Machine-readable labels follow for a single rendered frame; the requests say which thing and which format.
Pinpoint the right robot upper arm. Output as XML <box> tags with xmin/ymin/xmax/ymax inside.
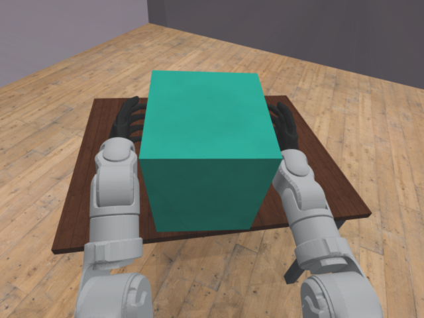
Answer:
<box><xmin>301</xmin><ymin>272</ymin><xmax>383</xmax><ymax>318</ymax></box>

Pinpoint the table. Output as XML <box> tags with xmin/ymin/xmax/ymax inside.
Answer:
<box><xmin>51</xmin><ymin>95</ymin><xmax>372</xmax><ymax>284</ymax></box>

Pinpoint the right robot hand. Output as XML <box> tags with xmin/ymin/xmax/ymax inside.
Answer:
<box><xmin>267</xmin><ymin>101</ymin><xmax>299</xmax><ymax>151</ymax></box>

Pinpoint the carton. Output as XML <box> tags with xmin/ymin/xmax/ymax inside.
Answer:
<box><xmin>139</xmin><ymin>70</ymin><xmax>283</xmax><ymax>232</ymax></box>

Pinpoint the robot left forearm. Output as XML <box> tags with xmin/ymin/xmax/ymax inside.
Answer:
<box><xmin>74</xmin><ymin>137</ymin><xmax>143</xmax><ymax>318</ymax></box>

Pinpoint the left robot upper arm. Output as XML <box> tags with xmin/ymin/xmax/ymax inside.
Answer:
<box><xmin>76</xmin><ymin>272</ymin><xmax>153</xmax><ymax>318</ymax></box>

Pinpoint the robot right forearm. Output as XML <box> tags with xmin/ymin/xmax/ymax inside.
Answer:
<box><xmin>272</xmin><ymin>149</ymin><xmax>384</xmax><ymax>318</ymax></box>

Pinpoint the left robot hand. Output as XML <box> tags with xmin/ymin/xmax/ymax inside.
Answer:
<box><xmin>109</xmin><ymin>96</ymin><xmax>147</xmax><ymax>143</ymax></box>

